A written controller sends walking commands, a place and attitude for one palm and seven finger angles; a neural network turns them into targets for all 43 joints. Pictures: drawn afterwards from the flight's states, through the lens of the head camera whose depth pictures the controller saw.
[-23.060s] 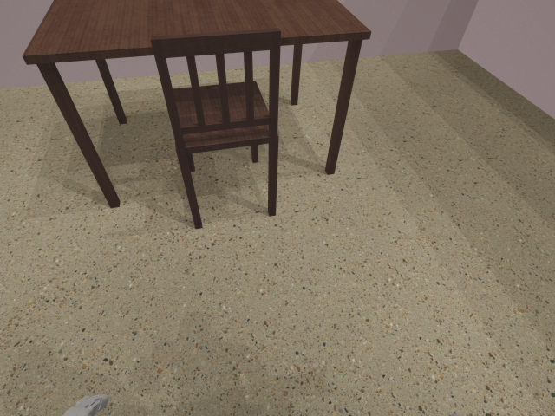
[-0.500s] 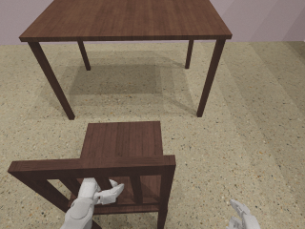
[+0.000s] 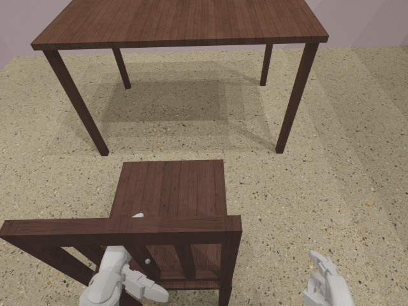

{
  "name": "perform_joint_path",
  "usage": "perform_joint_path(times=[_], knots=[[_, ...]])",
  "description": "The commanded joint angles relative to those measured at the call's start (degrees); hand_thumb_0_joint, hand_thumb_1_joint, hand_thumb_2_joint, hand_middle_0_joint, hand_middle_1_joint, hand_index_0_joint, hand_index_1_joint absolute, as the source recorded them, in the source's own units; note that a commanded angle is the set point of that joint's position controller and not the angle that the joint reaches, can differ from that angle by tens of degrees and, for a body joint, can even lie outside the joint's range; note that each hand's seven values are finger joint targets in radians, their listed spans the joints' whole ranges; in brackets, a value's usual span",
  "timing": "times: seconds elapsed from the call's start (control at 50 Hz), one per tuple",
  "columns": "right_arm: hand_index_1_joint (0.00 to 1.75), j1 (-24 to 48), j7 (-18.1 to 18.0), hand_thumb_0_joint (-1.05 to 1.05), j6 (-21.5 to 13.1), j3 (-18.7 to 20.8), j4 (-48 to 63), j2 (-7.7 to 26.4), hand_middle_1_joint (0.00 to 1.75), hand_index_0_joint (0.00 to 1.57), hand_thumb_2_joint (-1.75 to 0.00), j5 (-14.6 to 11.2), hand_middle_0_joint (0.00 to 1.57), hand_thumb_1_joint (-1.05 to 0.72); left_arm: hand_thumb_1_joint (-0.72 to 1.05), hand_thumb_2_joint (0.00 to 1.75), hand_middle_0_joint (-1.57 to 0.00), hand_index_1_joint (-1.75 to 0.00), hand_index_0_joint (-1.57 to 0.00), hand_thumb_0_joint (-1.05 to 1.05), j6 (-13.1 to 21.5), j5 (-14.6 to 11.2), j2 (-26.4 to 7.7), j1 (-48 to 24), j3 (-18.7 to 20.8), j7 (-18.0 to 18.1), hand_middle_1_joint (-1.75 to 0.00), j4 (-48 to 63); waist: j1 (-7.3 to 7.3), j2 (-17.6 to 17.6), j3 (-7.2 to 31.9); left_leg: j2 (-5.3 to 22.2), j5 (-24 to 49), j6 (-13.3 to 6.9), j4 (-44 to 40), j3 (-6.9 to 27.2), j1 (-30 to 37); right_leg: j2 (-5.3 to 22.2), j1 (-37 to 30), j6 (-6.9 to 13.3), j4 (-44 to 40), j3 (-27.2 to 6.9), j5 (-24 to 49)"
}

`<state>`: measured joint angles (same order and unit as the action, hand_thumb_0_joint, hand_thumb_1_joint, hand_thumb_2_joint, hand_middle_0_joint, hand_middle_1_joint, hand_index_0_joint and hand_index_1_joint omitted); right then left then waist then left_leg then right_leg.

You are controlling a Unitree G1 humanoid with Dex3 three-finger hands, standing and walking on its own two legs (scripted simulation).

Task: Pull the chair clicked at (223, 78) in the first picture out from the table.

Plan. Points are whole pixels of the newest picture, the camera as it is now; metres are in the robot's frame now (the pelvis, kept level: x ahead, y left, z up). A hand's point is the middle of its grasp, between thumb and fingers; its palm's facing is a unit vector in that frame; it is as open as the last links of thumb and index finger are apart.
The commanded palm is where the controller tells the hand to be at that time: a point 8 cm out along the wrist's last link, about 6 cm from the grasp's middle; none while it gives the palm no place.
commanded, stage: open the thumb and straighten the fingers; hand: left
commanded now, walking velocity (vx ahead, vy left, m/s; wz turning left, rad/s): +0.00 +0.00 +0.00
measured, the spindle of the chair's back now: (145, 259) +0.23 +0.14 -0.06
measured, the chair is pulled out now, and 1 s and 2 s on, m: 0.63 0.63 0.63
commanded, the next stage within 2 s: draw the fingers out of the gap in 0.04 s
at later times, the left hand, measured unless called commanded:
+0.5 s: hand (140, 298) +0.16 +0.13 -0.03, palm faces -0.01 -0.99 -0.16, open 17.5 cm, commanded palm +0.14 +0.18 -0.01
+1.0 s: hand out of the picture +0.10 +0.13 -0.03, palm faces -0.01 -0.99 -0.14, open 17.5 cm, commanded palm +0.06 +0.17 -0.01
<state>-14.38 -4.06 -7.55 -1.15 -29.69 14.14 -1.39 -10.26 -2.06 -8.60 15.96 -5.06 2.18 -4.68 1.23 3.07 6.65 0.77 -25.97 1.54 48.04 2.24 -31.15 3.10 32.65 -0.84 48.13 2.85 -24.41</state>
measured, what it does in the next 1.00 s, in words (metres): stands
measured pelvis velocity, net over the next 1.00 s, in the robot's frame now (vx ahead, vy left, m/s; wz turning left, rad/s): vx -0.01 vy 0.01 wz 0.01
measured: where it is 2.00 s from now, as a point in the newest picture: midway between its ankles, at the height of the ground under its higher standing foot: outside the picture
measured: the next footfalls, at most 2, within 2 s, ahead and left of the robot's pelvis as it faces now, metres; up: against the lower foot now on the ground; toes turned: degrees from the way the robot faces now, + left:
none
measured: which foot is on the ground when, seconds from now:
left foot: down 0.00-1.00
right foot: down 0.00-1.00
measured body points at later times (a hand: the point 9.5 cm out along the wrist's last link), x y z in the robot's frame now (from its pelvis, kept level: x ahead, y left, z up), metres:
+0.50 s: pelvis +0.00 +0.00 -0.01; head +0.02 -0.01 +0.44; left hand +0.15 +0.18 -0.02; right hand +0.18 -0.23 -0.08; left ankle -0.02 +0.14 -0.70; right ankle -0.01 -0.13 -0.70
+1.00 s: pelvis -0.01 +0.01 -0.03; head +0.01 +0.00 +0.42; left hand +0.10 +0.18 -0.02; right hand +0.18 -0.22 -0.08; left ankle -0.02 +0.14 -0.70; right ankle -0.01 -0.13 -0.70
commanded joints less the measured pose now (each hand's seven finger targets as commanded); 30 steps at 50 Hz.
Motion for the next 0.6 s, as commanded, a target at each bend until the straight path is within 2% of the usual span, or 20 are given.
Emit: perform_joint_path(times=[0.0, 0.02, 0.04, 0.06, 0.1, 0.12, 0.14, 0.18, 0.22, 0.26, 0.3, 0.32, 0.38, 0.4, 0.42, 0.46, 0.48, 0.5, 0.52, 0.58], knots=[[0.30, 2.5, -1.1, 0.00, -3.7, 2.5, 9.2, 6.4, 0.30, 0.20, -0.90, -0.1, 0.20, -0.90, -0.55, 0.20, 0.00, 0.00, 0.00, 0.00, 2.7, 0.0, -3.0, -2.9, 0.5, 0.0, 0.00, 15.7, 1.30, -5.0, 10.8, -0.8, 21.1, -2.6, -4.1, -1.5, 3.9, -0.3, -7.4, 1.0, -5.1, 2.0, 22.2], [0.30, 2.6, -1.3, 0.00, -3.7, 2.7, 9.1, 6.5, 0.30, 0.20, -0.90, -0.1, 0.20, -0.90, -0.55, 0.20, 0.00, 0.00, 0.00, 0.00, 2.6, 0.3, -3.9, -2.6, 1.2, 0.2, 0.00, 16.1, 1.30, -4.3, 10.7, -0.8, 21.2, -2.6, -3.8, -1.5, 3.6, -0.3, -7.1, 1.2, -5.0, 1.9, 22.5], [0.30, 2.4, -1.4, 0.00, -3.8, 2.7, 9.3, 6.4, 0.30, 0.20, -0.90, -0.1, 0.20, -0.90, -0.55, 0.20, 0.00, 0.00, 0.00, 0.00, 2.5, 0.2, -3.4, -1.4, 0.8, 0.2, 0.00, 16.8, 1.29, -5.7, 10.8, -0.8, 21.2, -2.7, -3.4, -1.5, 3.6, -0.3, -7.1, 1.0, -4.8, 2.0, 22.9], [0.30, 2.4, -1.5, 0.00, -3.7, 2.7, 9.2, 6.4, 0.30, 0.20, -0.90, 0.0, 0.20, -0.90, -0.55, 0.20, 0.00, 0.00, 0.00, 0.00, 2.2, 0.2, -4.4, -0.5, 1.9, 0.4, 0.00, 16.0, 1.16, -6.0, 10.2, -0.9, 20.2, -2.7, -3.3, -1.5, 2.7, -0.3, -6.7, 0.9, -4.9, 2.0, 22.1], [0.30, 2.3, -1.6, 0.00, -3.6, 2.5, 9.4, 6.3, 0.30, 0.20, -0.90, 0.0, 0.20, -0.90, -0.55, 0.20, 0.00, 0.00, 0.00, 0.00, 2.2, 0.7, -4.2, -1.3, 1.3, 0.6, 0.00, 17.4, 1.30, -5.5, 9.8, -1.1, 19.2, -2.8, -3.2, -1.5, 2.3, -0.3, -6.0, 0.9, -4.7, 1.9, 20.7], [0.30, 2.6, -1.7, 0.00, -3.5, 2.8, 9.4, 6.2, 0.30, 0.20, -0.90, 0.0, 0.20, -0.90, -0.55, 0.20, 0.00, 0.00, 0.00, 0.00, 1.7, 0.9, -4.8, 2.4, 2.5, 0.7, 0.00, 15.4, 0.53, -5.2, 9.1, -1.1, 19.5, -2.7, -3.1, -1.5, 1.2, -0.4, -5.9, 1.2, -4.4, 1.9, 20.7], [0.30, 2.7, -1.5, 0.00, -3.3, 2.6, 9.8, 6.0, 0.30, 0.20, -0.90, 0.0, 0.20, -0.90, -0.55, 0.20, 0.00, 0.00, 0.00, 0.00, 1.6, 1.0, -3.6, 4.6, 1.4, 0.6, 0.00, 16.3, 0.33, -4.1, 9.1, -1.1, 19.6, -2.5, -3.0, -1.6, 1.4, -0.2, -5.7, 1.2, -4.0, 2.1, 20.6], [0.30, 3.1, -1.4, 0.00, -3.2, 2.6, 10.7, 5.6, 0.30, 0.20, -0.90, -0.1, 0.20, -0.90, -0.55, 0.20, 0.00, 0.00, 0.00, 0.00, 1.4, 1.1, -3.2, 7.0, 0.5, 0.7, 0.00, 19.2, 0.08, -4.1, 10.1, -1.1, 19.5, -2.6, -2.7, -1.8, 1.4, -0.2, -6.2, 1.1, -3.9, 1.9, 20.7], [0.30, 3.4, -1.5, 0.00, -3.1, 2.8, 11.1, 5.4, 0.30, 0.20, -0.90, -0.1, 0.20, -0.90, -0.55, 0.20, 0.00, 0.00, 0.00, 0.00, 1.1, 1.0, -4.3, 9.6, 1.6, 0.8, 0.00, 21.5, -0.37, -2.9, 10.7, -1.2, 19.8, -2.6, -2.5, -1.7, 1.0, -0.2, -6.8, 1.4, -3.8, 1.8, 20.9], [0.30, 3.5, -1.7, 0.00, -2.9, 2.7, 11.5, 5.1, 0.30, 0.20, -0.90, -0.2, 0.20, -0.90, -0.55, 0.20, 0.00, 0.00, 0.00, 0.00, 1.2, 1.1, -3.9, 11.2, 0.8, 1.0, 0.00, 23.3, 0.23, -4.5, 9.6, -1.1, 18.3, -2.6, -2.3, -1.5, 0.4, -0.3, -5.6, 1.1, -3.7, 2.0, 19.3], [0.30, 3.2, -2.0, 0.00, -3.2, 2.8, 11.7, 5.0, 0.30, 0.20, -0.90, -0.1, 0.20, -0.90, -0.55, 0.20, 0.00, 0.00, 0.00, 0.00, 1.7, 1.4, -4.1, 12.7, 0.6, 1.2, 0.00, 25.2, 0.27, -4.8, 9.5, -1.1, 17.8, -2.7, -2.0, -1.2, -0.2, -0.5, -5.1, 1.2, -3.4, 2.0, 18.1], [0.30, 3.6, -2.1, 0.00, -3.2, 2.9, 11.8, 4.9, 0.30, 0.20, -0.90, -0.1, 0.20, -0.90, -0.55, 0.20, 0.00, 0.00, 0.00, 0.00, 1.6, 1.6, -3.8, 14.2, 0.2, 1.2, 0.00, 25.6, 0.15, -3.5, 8.8, -1.2, 17.9, -2.8, -1.9, -1.2, -0.5, -0.5, -4.6, 1.4, -3.4, 2.1, 18.0], [0.30, 3.3, -2.5, 0.00, -3.4, 2.8, 11.7, 4.8, 0.30, 0.20, -0.90, -0.1, 0.20, -0.90, -0.55, 0.20, 0.00, 0.00, 0.00, 0.00, 1.9, 1.4, -4.3, 14.7, 0.4, 1.1, 0.00, 25.9, 0.99, -5.7, 7.1, -1.3, 15.1, -2.9, -1.1, -0.9, -1.8, -0.7, -2.8, 0.9, -3.6, 2.0, 15.1], [0.30, 3.2, -2.7, 0.00, -3.5, 2.7, 11.8, 5.0, 0.30, 0.20, -0.90, -0.1, 0.20, -0.90, -0.55, 0.20, 0.00, 0.00, 0.00, 0.00, 2.2, 1.5, -4.3, 14.7, 0.0, 0.8, 0.00, 26.7, 1.06, -5.0, 7.1, -1.4, 14.3, -3.0, -1.0, -0.9, -2.0, -0.7, -2.4, 1.0, -3.5, 2.1, 13.8], [0.30, 3.4, -2.8, 0.00, -3.6, 2.8, 11.8, 5.0, 0.30, 0.20, -0.90, -0.1, 0.20, -0.90, -0.55, 0.20, 0.00, 0.00, 0.00, 0.00, 2.3, 1.6, -5.0, 15.0, 0.5, 0.7, 0.00, 26.9, 0.92, -3.7, 6.8, -1.4, 14.1, -3.0, -0.8, -0.8, -2.1, -0.7, -2.1, 1.2, -3.6, 1.9, 13.3], [0.30, 3.5, -2.9, 0.00, -4.1, 2.6, 12.1, 4.7, 0.30, 0.20, -0.90, -0.2, 0.20, -0.90, -0.55, 0.20, 0.00, 0.00, 0.00, 0.00, 2.6, 1.7, -3.9, 16.3, -1.2, 0.3, 0.00, 28.4, 1.06, -1.9, 7.2, -1.4, 13.7, -3.0, -0.7, -0.6, -1.3, -0.6, -1.0, 1.2, -3.2, 2.2, 12.0], [0.30, 3.5, -2.9, 0.00, -4.2, 2.6, 12.3, 4.6, 0.30, 0.20, -0.90, -0.1, 0.20, -0.90, -0.55, 0.20, 0.00, 0.00, 0.00, 0.00, 2.7, 1.6, -4.1, 17.8, -0.9, 0.3, 0.00, 29.0, 0.63, -2.4, 7.9, -1.4, 13.9, -2.9, -0.7, -0.4, -1.5, -0.7, -1.5, 1.3, -2.9, 2.3, 11.8], [0.30, 3.6, -3.0, 0.00, -4.3, 2.5, 12.5, 4.6, 0.30, 0.20, -0.90, -0.2, 0.20, -0.90, -0.55, 0.20, 0.00, 0.00, 0.00, 0.00, 2.7, 1.5, -3.6, 18.3, -1.7, 0.1, 0.00, 29.5, 0.79, -2.4, 7.7, -1.5, 13.4, -2.9, -0.5, -0.4, -1.7, -0.7, -1.1, 1.2, -2.9, 2.3, 11.2], [0.30, 3.6, -3.1, 0.00, -4.4, 2.7, 12.4, 4.6, 0.30, 0.20, -0.90, -0.2, 0.20, -0.90, -0.55, 0.20, 0.00, 0.00, 0.00, 0.00, 2.6, 1.5, -4.6, 18.3, -0.7, 0.1, 0.00, 30.0, 0.63, -2.1, 8.2, -1.5, 13.6, -3.0, -0.6, -0.2, -1.8, -0.7, -1.6, 1.4, -3.0, 2.3, 11.4], [0.30, 4.1, -3.2, 0.00, -4.4, 2.8, 13.0, 4.4, 0.30, 0.20, -0.90, -0.3, 0.20, -0.90, -0.55, 0.20, 0.00, 0.00, 0.00, 0.00, 2.4, 1.7, -3.6, 22.0, -1.6, 0.0, 0.00, 30.2, 0.30, -4.6, 7.4, -1.4, 12.7, -2.9, -0.5, -0.1, -2.9, -0.9, -0.8, 1.3, -2.4, 2.7, 10.1]])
